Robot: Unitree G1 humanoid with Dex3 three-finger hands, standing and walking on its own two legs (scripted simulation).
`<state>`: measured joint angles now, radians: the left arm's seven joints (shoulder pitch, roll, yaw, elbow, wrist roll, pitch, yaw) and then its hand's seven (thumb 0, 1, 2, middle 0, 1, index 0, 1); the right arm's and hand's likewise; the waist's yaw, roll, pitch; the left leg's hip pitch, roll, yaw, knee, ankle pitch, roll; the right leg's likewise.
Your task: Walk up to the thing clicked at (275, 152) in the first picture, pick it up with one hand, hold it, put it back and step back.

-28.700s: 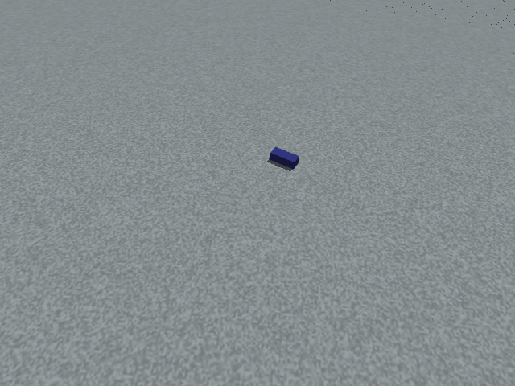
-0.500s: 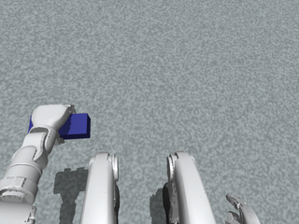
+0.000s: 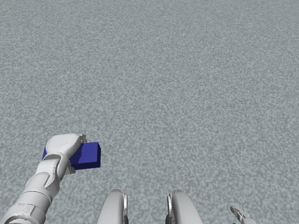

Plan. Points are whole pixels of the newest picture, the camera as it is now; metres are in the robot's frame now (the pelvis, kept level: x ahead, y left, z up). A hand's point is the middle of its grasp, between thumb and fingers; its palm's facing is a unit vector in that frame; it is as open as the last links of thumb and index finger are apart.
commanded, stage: lift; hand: left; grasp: from above
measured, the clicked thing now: (73, 157) +0.34 +0.24 -0.11
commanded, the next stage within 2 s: hold in 0.52 s
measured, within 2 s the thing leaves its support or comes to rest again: neither
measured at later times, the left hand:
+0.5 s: hand (64, 137) +0.35 +0.23 +0.01, palm faces -0.47 -0.09 -0.88, open 9.7 cm
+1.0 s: hand (57, 128) +0.35 +0.23 +0.05, palm faces -0.47 -0.06 -0.88, open 9.7 cm
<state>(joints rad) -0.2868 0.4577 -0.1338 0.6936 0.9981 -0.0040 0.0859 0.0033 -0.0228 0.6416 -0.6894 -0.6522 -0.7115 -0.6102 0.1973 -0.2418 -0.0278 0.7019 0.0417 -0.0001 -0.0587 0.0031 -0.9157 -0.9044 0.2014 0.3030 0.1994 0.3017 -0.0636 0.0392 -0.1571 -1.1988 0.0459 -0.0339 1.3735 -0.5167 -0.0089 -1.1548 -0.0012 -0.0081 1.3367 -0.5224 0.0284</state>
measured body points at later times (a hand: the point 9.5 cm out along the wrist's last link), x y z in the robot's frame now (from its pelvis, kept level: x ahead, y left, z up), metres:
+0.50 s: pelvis +0.04 +0.00 +0.09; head +0.10 +0.00 +0.54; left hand +0.37 +0.23 +0.06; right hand +0.13 -0.27 -0.03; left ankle +0.07 +0.12 -0.60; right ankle +0.06 -0.14 -0.60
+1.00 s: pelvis +0.06 +0.01 +0.12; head +0.08 +0.00 +0.57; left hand +0.37 +0.23 +0.10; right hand +0.16 -0.26 +0.00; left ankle +0.07 +0.12 -0.60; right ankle +0.06 -0.14 -0.60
